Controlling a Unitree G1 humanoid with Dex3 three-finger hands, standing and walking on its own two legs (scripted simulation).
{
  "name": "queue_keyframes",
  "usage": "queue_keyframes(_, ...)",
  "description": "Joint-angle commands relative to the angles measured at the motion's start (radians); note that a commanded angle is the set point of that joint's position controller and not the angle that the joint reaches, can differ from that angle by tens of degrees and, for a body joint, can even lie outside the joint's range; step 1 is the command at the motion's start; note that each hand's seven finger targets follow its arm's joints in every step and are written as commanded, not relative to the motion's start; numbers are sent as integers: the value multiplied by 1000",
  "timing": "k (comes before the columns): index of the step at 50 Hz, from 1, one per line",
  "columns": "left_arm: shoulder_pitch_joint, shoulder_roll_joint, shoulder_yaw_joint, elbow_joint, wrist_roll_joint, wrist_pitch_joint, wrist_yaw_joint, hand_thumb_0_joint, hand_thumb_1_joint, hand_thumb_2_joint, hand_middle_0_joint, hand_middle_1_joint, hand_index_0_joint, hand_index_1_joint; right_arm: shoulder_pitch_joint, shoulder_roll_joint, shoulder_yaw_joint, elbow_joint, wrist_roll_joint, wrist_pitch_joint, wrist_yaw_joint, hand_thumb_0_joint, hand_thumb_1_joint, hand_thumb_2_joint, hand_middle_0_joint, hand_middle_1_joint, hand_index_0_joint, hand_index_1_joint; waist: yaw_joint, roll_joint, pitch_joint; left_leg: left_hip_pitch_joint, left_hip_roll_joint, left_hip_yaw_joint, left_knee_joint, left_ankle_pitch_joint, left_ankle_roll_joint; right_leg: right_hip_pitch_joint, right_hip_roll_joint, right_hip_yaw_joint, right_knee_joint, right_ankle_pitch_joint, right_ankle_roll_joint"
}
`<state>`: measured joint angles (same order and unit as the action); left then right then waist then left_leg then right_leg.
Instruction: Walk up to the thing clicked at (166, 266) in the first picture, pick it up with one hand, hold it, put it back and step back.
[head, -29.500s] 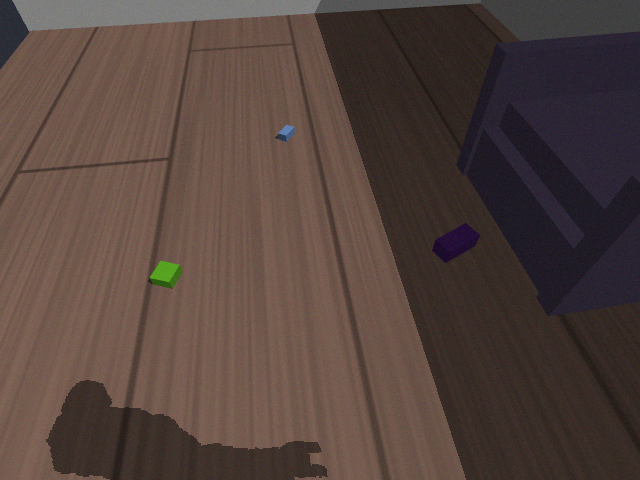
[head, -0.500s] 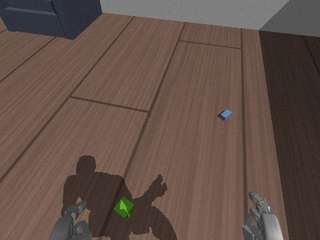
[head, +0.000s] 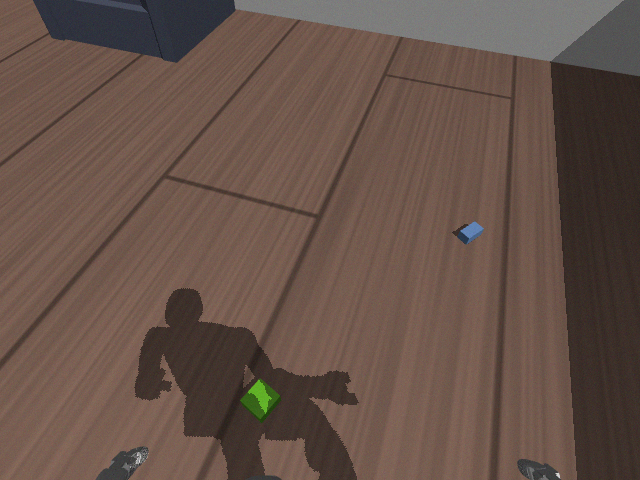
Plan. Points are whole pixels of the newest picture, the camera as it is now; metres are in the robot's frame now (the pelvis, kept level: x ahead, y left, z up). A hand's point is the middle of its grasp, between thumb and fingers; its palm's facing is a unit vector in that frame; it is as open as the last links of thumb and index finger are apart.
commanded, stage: stand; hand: left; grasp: from above
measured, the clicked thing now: (260, 400) +0.42 +0.19 -0.73
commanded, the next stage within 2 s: none
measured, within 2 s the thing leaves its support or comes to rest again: neither
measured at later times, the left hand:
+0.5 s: hand out of the picture +0.02 +0.24 -0.14, palm faces +0.03 -0.94 -0.33, open 7.4 cm
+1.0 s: hand out of the picture +0.05 +0.23 -0.13, palm faces +0.02 -0.94 -0.33, open 7.3 cm
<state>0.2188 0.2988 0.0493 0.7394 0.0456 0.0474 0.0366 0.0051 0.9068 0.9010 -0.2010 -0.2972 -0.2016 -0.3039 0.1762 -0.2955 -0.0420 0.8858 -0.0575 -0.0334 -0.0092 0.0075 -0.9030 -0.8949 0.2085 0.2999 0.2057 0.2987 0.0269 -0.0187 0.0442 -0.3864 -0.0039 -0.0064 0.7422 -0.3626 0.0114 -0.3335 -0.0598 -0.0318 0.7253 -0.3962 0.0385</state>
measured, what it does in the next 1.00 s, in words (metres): stands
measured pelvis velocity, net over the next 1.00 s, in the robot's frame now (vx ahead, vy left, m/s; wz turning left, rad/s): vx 0.00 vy -0.01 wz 0.01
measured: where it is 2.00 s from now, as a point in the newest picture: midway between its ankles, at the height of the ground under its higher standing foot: outside the picture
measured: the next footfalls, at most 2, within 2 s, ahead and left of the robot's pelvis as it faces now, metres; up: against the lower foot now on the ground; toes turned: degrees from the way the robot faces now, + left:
none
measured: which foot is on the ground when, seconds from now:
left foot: down 0.00-1.00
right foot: down 0.00-1.00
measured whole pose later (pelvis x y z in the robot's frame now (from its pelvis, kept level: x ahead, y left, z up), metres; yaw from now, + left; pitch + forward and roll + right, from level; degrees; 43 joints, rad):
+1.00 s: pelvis +0.00 -0.01 +0.03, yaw +1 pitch -4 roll +0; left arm 0.15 0.30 0.03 1.14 0.02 -0.01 0.02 0.00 0.91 0.90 -0.20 -0.30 -0.20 -0.30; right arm 0.13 -0.32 -0.02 1.14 -0.02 0.00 -0.01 0.00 -0.91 -0.90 0.21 0.30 0.20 0.30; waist 0.01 0.01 0.07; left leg -0.13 0.01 -0.02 0.35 -0.16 -0.01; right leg -0.08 -0.04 -0.06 0.35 -0.20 0.02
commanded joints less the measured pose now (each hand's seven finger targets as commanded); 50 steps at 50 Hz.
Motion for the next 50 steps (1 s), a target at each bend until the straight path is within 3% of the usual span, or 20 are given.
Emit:
queue_keyframes(1, -26, 135, 41, 12, -4, -58, 9, 0, 900, 900, -200, -300, -200, -301, -36, -148, -46, -32, 10, -21, -15, 0, -900, -900, 200, 300, 200, 300, 2, 33, -109, 127, 72, -122, -202, 332, 47, 107, -37, 50, -183, 266, -55)
queue_keyframes(3, -25, 138, 35, 62, -5, -61, 10, 0, 900, 900, -200, -300, -200, -301, -46, -150, -46, -5, 13, -15, -19, 0, -900, -900, 200, 300, 200, 300, 0, 29, -99, 178, 75, -118, -226, 366, 42, 120, -45, 54, -223, 293, -56)
queue_keyframes(5, -38, 142, 32, 104, -8, -60, 10, 0, 900, 900, -200, -300, -200, -301, -39, -163, -46, 24, 16, -4, -22, 0, -900, -900, 200, 300, 200, 300, -9, 44, -63, 160, 79, -125, -287, 282, 37, 149, -43, 52, -271, 236, -51)
queue_keyframes(7, -26, 154, 29, 143, -9, -62, 9, 0, 900, 900, -200, -300, -200, -301, -41, -171, -48, 51, 22, -1, -23, 0, -900, -900, 200, 300, 200, 300, -10, 40, -72, 211, 82, -121, -298, 324, 33, 165, -49, 51, -302, 267, -50)
queue_keyframes(14, -32, 160, 20, 249, -10, -59, 3, 0, 900, 900, -200, -300, -200, -301, -56, -185, -45, 113, 28, 10, -21, 0, -900, -900, 200, 300, 200, 300, -13, 57, 4, 192, 94, -151, -443, 118, 24, 197, -41, 35, -371, 166, -38)
queue_keyframes(18, -37, 166, 18, 284, -9, -65, 3, 0, 900, 900, -200, -300, -200, -301, -67, -177, -41, 133, 30, 13, -18, 0, -900, -900, 200, 300, 200, 300, -10, 48, 3, 191, 95, -148, -456, 141, 23, 230, -54, 39, -393, 183, -35)
queue_keyframes(25, -42, 174, 15, 320, -9, -67, 0, 0, 900, 900, -200, -300, -200, -301, -68, -185, -40, 157, 32, 15, -14, 0, -900, -900, 200, 300, 200, 300, -16, 42, 18, 198, 96, -149, -479, 94, 16, 212, -55, 42, -425, 143, -33)
queue_keyframes(31, -54, 183, 12, 332, -13, -74, -1, 0, 900, 900, -200, -300, -200, -301, -74, -186, -33, 167, 37, 15, -10, 0, -900, -900, 200, 300, 200, 300, -21, 8, 11, 243, 95, -130, -452, 192, 16, 199, -70, 59, -458, 161, -38)
queue_keyframes(34, -59, 192, 12, 336, -14, -73, -1, 0, 900, 900, -200, -300, -200, -301, -71, -193, -31, 176, 35, 20, -9, 0, -900, -900, 200, 300, 200, 300, -19, 19, 26, 208, 94, -128, -456, 153, 15, 213, -67, 59, -465, 125, -36)
queue_keyframes(37, -65, 201, 15, 339, -17, -72, -4, 0, 900, 900, -200, -300, -200, -301, -70, -194, -26, 177, 35, 18, -9, 0, -900, -900, 200, 300, 200, 300, -21, 32, 1, 209, 96, -128, -468, 148, 14, 228, -66, 59, -457, 151, -39)
queue_keyframes(43, -80, 198, 14, 342, -21, -75, -7, 0, 900, 900, -200, -300, -200, -301, -74, -202, -17, 186, 38, 11, -10, 0, -900, -900, 200, 300, 200, 300, -20, 24, -24, 248, 106, -117, -453, 264, 13, 241, -76, 67, -455, 230, -42)
queue_keyframes(46, -87, 196, 14, 346, -22, -72, -8, 0, 900, 900, -200, -300, -200, -301, -77, -206, -15, 192, 38, 11, -12, 0, -900, -900, 200, 300, 200, 300, -23, 30, -8, 247, 105, -116, -458, 251, 9, 228, -70, 62, -457, 215, -42)
queue_keyframes(50, -87, 199, 15, 347, -25, -75, -7, 0, 900, 900, -200, -300, -200, -301, -81, -205, -12, 197, 40, 11, -12, 0, -900, -900, 200, 300, 200, 300, -19, 12, -31, 269, 113, -111, -444, 333, 12, 247, -73, 62, -458, 280, -39)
